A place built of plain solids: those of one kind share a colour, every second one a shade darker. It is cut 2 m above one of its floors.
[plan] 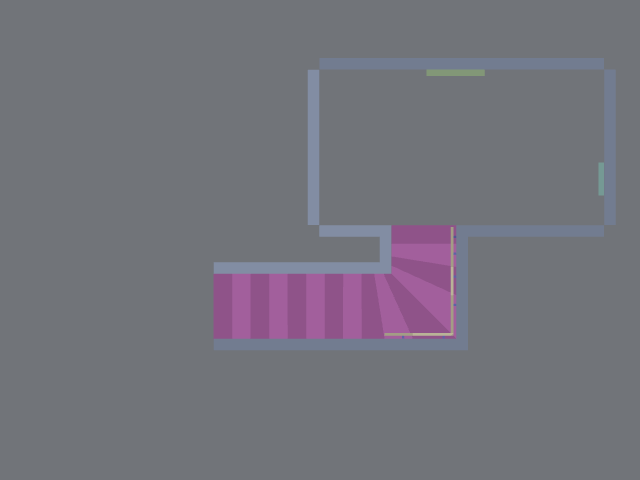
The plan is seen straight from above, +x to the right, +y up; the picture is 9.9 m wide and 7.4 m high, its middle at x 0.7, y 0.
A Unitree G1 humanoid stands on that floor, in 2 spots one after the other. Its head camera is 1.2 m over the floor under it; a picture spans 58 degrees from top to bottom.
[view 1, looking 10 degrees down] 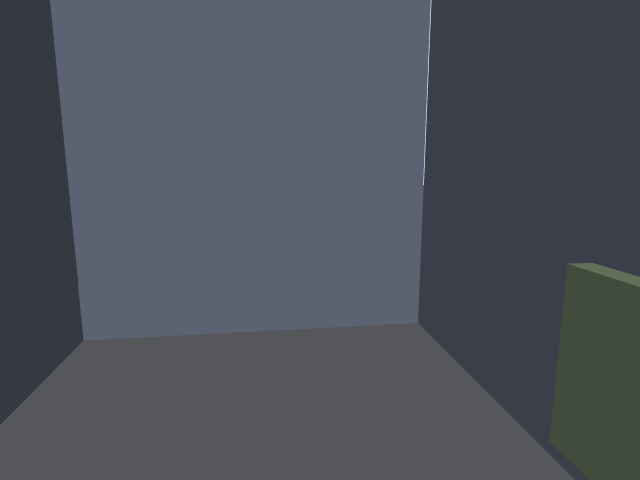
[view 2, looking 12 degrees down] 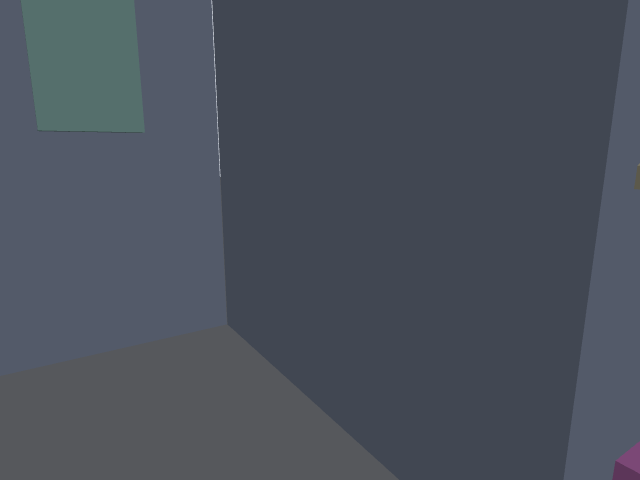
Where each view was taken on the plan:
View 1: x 3.70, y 1.45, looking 172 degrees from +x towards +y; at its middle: wall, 3.09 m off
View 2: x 2.36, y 1.23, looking -33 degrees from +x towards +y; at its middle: wall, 1.87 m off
